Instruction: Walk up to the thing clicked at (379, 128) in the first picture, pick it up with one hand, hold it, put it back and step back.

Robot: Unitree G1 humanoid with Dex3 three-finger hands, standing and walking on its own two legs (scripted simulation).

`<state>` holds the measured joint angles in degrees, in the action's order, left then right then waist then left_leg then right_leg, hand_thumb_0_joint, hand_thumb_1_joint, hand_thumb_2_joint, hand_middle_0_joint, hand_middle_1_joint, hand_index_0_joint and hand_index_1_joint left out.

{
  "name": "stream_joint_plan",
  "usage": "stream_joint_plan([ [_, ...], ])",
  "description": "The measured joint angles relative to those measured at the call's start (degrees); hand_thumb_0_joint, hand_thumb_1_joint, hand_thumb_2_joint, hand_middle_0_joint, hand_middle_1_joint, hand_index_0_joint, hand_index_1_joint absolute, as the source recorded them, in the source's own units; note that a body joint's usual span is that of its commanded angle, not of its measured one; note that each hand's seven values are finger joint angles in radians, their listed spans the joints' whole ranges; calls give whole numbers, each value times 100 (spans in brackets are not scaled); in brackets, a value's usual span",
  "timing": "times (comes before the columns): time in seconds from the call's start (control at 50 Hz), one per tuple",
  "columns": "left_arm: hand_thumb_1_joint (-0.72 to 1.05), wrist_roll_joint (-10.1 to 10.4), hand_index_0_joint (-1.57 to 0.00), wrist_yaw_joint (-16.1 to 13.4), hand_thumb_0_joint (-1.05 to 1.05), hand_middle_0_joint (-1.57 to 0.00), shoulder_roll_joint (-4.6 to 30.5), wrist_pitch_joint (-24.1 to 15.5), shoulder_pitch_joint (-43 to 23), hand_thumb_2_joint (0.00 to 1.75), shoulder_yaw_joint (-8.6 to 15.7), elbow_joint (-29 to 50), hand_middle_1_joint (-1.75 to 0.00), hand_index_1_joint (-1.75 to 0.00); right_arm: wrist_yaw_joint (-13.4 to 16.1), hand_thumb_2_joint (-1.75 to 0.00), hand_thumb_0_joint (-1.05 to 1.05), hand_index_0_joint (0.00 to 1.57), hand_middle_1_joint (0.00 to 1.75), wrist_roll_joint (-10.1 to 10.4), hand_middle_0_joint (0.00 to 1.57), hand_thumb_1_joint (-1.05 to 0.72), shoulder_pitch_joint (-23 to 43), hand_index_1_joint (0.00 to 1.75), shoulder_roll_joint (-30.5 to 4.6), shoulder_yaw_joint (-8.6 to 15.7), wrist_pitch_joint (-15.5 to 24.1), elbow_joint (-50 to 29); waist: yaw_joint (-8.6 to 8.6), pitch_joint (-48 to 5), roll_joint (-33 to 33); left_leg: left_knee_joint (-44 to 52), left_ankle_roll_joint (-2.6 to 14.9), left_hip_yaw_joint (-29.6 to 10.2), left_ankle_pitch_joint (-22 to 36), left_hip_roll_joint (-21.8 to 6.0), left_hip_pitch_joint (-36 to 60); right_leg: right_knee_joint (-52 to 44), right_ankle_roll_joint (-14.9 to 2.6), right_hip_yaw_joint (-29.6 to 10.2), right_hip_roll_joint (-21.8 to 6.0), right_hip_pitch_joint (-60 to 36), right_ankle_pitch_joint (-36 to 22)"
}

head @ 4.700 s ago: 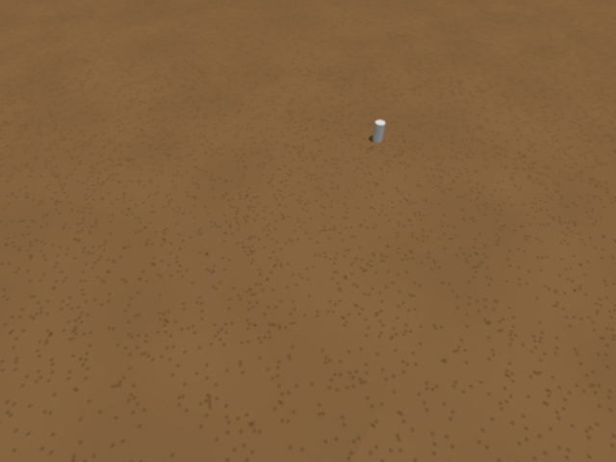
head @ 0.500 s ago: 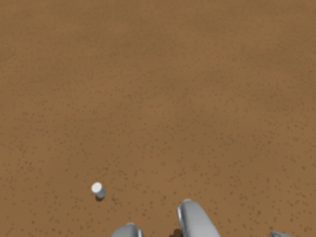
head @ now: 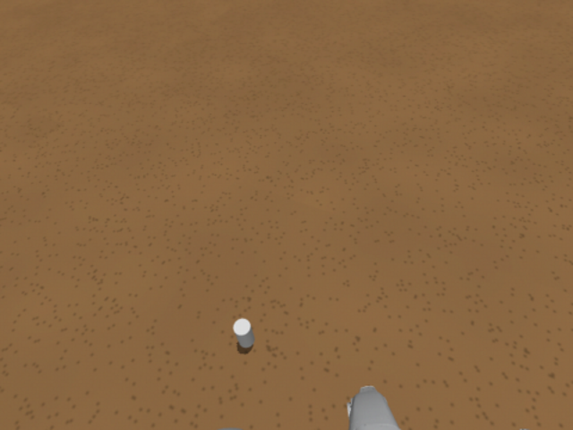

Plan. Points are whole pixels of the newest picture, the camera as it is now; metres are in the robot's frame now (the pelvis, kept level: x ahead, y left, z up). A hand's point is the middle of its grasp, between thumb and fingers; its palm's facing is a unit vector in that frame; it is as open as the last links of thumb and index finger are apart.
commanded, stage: walk up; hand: left
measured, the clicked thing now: (244, 333) +0.51 +0.19 -0.65
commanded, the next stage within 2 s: none
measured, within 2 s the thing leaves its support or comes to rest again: neither
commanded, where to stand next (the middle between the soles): +0.10 -0.02 m, yaw -4 degrees
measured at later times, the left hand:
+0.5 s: hand (130, 427) +0.16 +0.25 -0.11, palm faces -0.13 -0.92 -0.37, open 7.4 cm
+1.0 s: hand out of the picture +0.14 +0.24 -0.10, palm faces -0.10 -0.91 -0.40, open 7.4 cm
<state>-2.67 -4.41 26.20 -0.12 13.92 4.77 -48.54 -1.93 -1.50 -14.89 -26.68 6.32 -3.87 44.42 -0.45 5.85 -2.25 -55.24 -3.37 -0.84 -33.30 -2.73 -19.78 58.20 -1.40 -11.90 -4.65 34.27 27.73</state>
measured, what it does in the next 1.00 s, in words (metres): steps on the spot: right foot, then left foot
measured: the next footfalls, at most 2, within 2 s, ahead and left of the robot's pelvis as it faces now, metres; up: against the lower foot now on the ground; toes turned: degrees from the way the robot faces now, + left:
right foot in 0.42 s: +0.07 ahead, -0.15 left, +0.00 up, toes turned -5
left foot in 0.68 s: +0.12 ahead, +0.11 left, +0.00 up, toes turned -5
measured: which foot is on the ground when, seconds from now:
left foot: down 0.00-0.44, up 0.46-0.66, down 0.68-1.00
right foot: up 0.00-0.40, down 0.42-1.00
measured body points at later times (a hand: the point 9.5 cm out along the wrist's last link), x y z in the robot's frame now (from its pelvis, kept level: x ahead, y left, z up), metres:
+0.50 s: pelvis +0.02 -0.01 +0.03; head +0.07 -0.01 +0.48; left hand +0.16 +0.29 -0.08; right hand -0.01 -0.37 -0.07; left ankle -0.01 +0.16 -0.64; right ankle +0.03 -0.14 -0.67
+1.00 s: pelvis +0.01 -0.02 +0.05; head +0.05 -0.04 +0.49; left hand +0.15 +0.29 -0.07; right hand +0.10 -0.33 -0.09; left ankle +0.08 +0.11 -0.67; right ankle +0.03 -0.14 -0.67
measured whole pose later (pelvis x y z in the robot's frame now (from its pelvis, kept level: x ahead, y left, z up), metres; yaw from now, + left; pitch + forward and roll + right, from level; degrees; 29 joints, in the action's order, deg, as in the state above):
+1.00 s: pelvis +0.01 -0.02 +0.05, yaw -5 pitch -2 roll +1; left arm 0.0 -0.3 21.0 0.1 2.8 1.3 -60.4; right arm -0.6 0.2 -2.8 -22.1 0.8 0.1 58.8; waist 0.2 7.9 -1.3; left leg -37.0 -0.9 0.4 -14.5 -0.8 -20.1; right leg 39.8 0.3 -0.7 -1.3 18.8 18.7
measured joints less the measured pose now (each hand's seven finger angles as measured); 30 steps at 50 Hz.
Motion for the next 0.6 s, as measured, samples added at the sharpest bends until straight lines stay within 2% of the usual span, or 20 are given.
stream_joint_plan([
  [0.02,90,15,-20,-14,1,-20,-7,42,-25,90,27,-132,-30,-30,29,-90,0,20,30,12,20,-90,-49,30,42,-73,46,133,32,-43,-24,-111,28,4,6,-33,-28,244,12,-3,210,30,106],
  [0.06,90,85,-20,43,1,-20,61,48,-81,90,40,-380,-30,-30,84,-90,0,20,30,-4,20,-90,-102,30,246,-225,131,443,125,-86,57,8,94,-1,149,-69,37,576,58,138,504,45,-118],
  [0.14,91,177,-20,309,1,-20,133,25,-40,90,95,-617,-30,-30,133,-90,1,20,30,-37,21,-90,-263,30,557,-427,334,792,199,-112,298,565,176,81,477,-123,255,523,90,638,710,-192,-397],
  [0.2,91,120,-20,483,1,-20,51,131,23,90,128,-663,-30,-30,176,-90,1,20,30,-67,21,-90,-410,30,578,-434,485,885,181,-105,383,898,223,185,625,-158,369,252,100,844,740,-529,-309],
  [0.26,91,56,-20,600,1,-20,-59,220,29,90,124,-657,-30,-30,246,-90,1,21,30,-54,21,-90,-550,30,478,-389,628,893,169,-51,419,1119,238,282,703,-201,444,78,96,881,698,-785,-108],
  [0.36,91,77,-20,694,1,-20,-182,199,-148,90,77,-570,-30,-30,328,-90,1,21,30,-10,21,-90,-709,30,224,-307,760,807,215,111,396,1349,132,387,747,-379,573,-456,53,1036,454,-1000,121],
  [0.4,91,125,-20,705,1,-20,-213,123,-278,90,51,-494,-30,-30,339,-90,0,21,30,10,21,-90,-735,30,112,-302,736,763,249,179,334,1320,75,379,705,-490,584,-1059,-4,1157,387,-1167,-112],
  [0.42,91,146,-20,702,1,-20,-212,58,-333,90,36,-443,-30,-30,342,-90,0,20,30,33,21,-90,-747,30,63,-314,702,744,258,195,312,1211,77,360,654,-539,550,-1528,-38,1208,385,-1327,-416],
  [0.44,91,157,-20,677,1,-20,-222,-19,-405,90,34,-407,-30,-30,357,-90,0,20,30,63,21,-90,-726,30,21,-329,659,748,261,240,255,944,116,289,625,-615,449,-1707,39,1262,439,-1401,-818],
  [0.46,91,157,-20,634,1,-20,-241,-78,-474,90,32,-366,-30,-30,385,-90,1,20,30,107,21,-90,-656,30,12,-347,596,773,270,301,213,543,206,110,719,-622,285,-1619,93,1308,489,-1407,-823],
  [0.5,91,198,-20,574,1,-20,-280,-136,-532,90,-23,-303,-30,-30,447,-90,1,20,30,157,21,-90,-444,30,60,-372,478,839,233,327,285,-286,338,-192,298,-319,-39,-1459,81,1240,471,-1404,-684],
  [0.54,91,245,-20,528,1,-20,-381,-127,-571,90,-118,-292,-30,-30,477,-90,1,20,30,197,20,-90,-252,30,69,-384,471,838,220,302,250,-706,415,-299,71,-93,-302,-1498,52,1195,459,-1469,-659],
  [0.6,90,233,-20,465,0,-20,-517,-100,-640,90,-250,-316,-30,-30,443,-90,1,20,30,237,20,-90,-1,30,92,-421,547,812,211,224,134,-285,434,-162,336,-9,-461,-1534,70,1169,473,-1497,-649],
])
